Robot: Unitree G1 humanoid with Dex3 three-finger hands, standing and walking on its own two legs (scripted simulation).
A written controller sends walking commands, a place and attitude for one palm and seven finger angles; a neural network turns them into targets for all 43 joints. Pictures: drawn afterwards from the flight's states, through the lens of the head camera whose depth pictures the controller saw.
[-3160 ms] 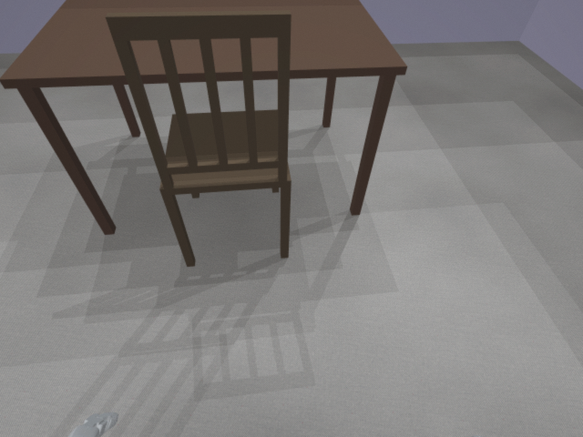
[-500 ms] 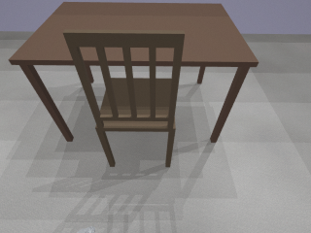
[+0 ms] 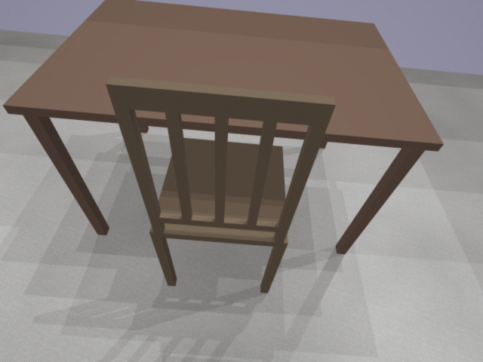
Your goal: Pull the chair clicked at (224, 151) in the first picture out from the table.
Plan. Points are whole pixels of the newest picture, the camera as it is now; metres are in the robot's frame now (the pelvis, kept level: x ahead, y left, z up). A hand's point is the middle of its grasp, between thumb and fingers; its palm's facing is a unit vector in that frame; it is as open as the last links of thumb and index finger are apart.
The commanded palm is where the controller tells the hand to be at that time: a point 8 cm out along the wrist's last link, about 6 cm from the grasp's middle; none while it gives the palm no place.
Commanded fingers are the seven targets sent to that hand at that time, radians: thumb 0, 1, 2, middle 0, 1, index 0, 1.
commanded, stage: come to a stop and stand still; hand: left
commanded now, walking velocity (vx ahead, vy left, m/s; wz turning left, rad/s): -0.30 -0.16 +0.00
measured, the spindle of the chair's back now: (220, 177) +0.51 +0.09 -0.05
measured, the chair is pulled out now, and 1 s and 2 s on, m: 0.00 0.00 0.00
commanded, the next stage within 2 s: look again from close up in 1.44 s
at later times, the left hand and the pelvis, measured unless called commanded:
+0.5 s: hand out of the picture +0.08 +0.16 -0.17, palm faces +0.06 -0.97 -0.23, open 7.3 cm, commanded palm none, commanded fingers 0.00 0.90 0.90 -0.20 -0.30 -0.20 -0.30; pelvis +0.01 -0.02 +0.00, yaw +2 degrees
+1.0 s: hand out of the picture -0.07 +0.17 -0.17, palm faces +0.05 -0.98 -0.21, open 7.4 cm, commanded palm none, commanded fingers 0.00 0.90 0.90 -0.20 -0.30 -0.20 -0.30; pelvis -0.06 +0.01 +0.01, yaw +0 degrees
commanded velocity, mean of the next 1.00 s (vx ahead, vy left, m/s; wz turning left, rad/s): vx -0.07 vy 0.02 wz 0.00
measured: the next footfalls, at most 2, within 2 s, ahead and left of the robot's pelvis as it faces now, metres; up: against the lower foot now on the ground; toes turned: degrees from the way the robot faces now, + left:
right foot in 0.20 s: +0.11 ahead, -0.14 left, +0.00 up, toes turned -4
left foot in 0.58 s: +0.01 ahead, +0.11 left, +0.00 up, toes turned +4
